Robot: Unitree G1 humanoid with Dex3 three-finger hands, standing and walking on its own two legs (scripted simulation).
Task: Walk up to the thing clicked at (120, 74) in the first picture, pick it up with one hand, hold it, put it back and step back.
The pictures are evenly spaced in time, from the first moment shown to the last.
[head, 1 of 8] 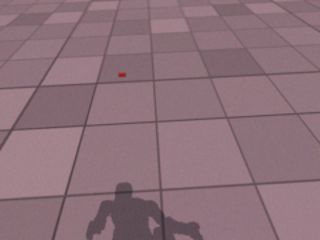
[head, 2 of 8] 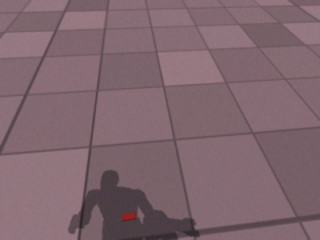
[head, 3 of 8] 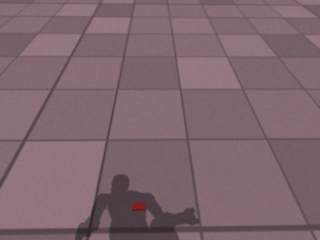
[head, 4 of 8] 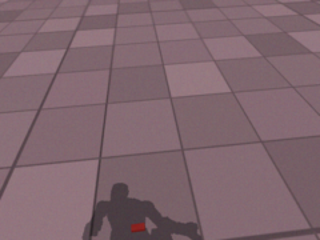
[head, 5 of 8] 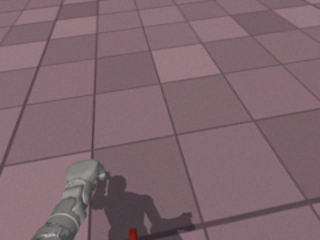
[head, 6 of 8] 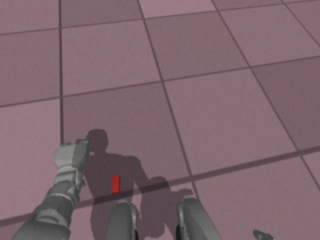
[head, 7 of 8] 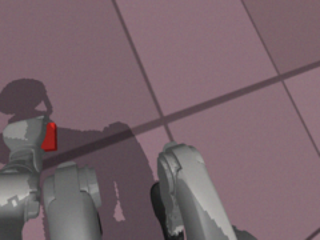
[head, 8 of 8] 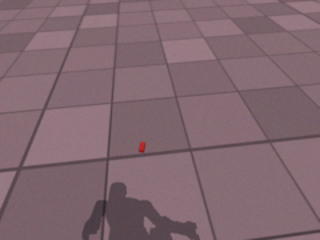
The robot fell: no
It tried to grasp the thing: yes
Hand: left
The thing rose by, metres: 0.67
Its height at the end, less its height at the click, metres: +0.00
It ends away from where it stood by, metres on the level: 0.06
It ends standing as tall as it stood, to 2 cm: yes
